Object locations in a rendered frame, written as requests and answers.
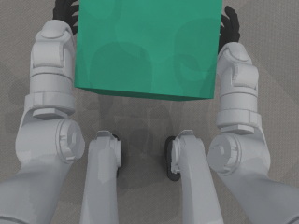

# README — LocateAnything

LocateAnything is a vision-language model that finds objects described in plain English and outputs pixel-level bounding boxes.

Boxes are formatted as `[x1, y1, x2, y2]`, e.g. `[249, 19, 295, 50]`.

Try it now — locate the right robot shin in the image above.
[170, 130, 205, 173]

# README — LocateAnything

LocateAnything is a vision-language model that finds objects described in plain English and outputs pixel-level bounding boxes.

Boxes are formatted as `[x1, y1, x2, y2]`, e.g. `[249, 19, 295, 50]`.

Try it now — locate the left robot upper arm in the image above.
[0, 118, 85, 224]

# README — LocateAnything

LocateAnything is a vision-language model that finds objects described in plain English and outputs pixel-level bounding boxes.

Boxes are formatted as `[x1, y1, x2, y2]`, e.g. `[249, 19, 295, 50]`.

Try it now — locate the robot right forearm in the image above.
[216, 42, 268, 149]

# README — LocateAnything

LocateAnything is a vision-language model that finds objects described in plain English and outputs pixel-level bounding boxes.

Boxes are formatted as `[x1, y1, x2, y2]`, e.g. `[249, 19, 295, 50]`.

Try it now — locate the left robot hand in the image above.
[52, 0, 79, 35]

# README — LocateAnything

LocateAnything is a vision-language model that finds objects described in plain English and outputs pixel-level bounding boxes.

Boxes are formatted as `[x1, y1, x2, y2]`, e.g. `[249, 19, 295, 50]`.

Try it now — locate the right robot upper arm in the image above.
[206, 133, 299, 224]

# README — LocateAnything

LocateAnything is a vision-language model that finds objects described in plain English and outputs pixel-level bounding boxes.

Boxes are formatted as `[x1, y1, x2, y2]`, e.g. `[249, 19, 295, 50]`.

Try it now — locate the robot left forearm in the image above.
[15, 20, 76, 160]

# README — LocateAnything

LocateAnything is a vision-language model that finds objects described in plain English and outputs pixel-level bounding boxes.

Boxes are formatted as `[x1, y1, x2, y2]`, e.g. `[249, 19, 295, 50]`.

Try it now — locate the robot right foot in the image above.
[164, 136, 181, 182]

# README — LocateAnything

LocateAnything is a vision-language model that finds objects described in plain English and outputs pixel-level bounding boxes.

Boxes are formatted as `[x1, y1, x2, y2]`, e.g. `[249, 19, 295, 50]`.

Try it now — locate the carton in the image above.
[74, 0, 222, 102]

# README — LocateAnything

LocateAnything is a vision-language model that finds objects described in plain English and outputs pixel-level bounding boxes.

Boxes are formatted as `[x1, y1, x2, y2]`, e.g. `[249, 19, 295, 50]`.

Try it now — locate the right robot hand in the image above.
[218, 6, 240, 55]

